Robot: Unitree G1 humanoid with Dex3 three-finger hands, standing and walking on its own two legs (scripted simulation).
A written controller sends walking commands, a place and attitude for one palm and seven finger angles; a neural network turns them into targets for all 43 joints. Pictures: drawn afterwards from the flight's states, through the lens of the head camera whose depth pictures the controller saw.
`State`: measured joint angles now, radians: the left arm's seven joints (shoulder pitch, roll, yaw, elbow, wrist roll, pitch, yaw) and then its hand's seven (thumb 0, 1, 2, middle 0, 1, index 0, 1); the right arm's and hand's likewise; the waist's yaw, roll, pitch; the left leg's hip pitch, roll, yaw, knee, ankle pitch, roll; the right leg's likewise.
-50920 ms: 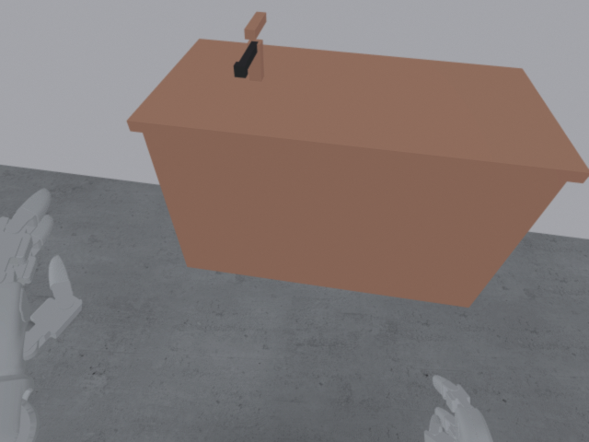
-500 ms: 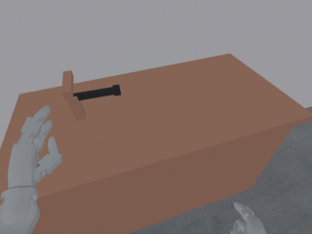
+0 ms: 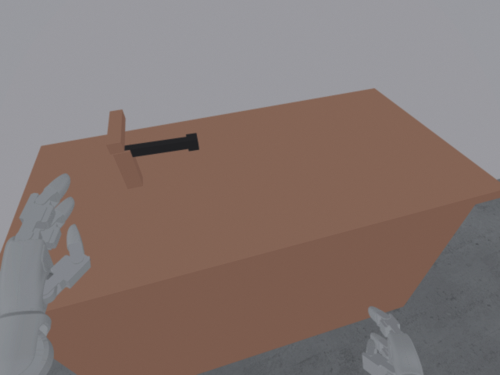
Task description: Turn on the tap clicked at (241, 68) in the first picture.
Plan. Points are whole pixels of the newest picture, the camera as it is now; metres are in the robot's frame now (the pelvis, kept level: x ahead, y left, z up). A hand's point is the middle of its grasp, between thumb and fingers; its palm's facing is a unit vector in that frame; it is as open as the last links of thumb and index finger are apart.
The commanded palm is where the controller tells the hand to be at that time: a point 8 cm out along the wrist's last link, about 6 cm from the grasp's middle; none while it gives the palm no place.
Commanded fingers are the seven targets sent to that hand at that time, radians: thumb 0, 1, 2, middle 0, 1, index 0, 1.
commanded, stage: step back with the hand held close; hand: left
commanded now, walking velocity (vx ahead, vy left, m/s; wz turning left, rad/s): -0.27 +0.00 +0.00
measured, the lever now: (192, 142) +0.57 +0.21 +0.08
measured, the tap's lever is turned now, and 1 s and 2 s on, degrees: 86 86 86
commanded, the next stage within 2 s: stop stepping back and stand still in 1.24 s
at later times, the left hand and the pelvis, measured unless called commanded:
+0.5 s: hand (48, 294) +0.16 +0.26 +0.15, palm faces +0.36 -0.84 -0.42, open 7.5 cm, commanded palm +0.11 +0.31 +0.17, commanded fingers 0.00 0.90 0.90 -0.20 -0.30 -0.20 -0.30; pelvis -0.05 +0.03 -0.01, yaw +0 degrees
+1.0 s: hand out of the picture +0.10 +0.29 +0.15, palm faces +0.41 -0.82 -0.40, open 7.5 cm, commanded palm +0.04 +0.33 +0.17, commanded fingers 0.00 0.90 0.90 -0.20 -0.30 -0.20 -0.30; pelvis -0.11 +0.04 -0.02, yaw +3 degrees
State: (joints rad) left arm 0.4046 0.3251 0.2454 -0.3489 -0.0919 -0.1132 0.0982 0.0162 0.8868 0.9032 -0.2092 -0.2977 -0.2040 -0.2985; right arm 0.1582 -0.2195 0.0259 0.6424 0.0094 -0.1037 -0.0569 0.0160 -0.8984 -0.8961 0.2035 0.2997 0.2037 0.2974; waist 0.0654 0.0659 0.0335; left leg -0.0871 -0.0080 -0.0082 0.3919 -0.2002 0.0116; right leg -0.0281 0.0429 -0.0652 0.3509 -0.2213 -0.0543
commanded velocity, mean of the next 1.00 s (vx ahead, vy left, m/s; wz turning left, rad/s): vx -0.30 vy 0.00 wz -0.02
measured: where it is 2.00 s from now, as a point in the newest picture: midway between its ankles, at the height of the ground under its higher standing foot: outside the picture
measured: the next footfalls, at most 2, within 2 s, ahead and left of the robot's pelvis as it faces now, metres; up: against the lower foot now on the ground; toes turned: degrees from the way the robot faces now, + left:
right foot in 1.16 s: -0.10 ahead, -0.10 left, +0.00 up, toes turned +3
left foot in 1.40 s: -0.16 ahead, +0.15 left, +0.00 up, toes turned +4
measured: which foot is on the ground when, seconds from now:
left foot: down 0.00-1.00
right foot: down 0.00-0.94, up 0.96-1.00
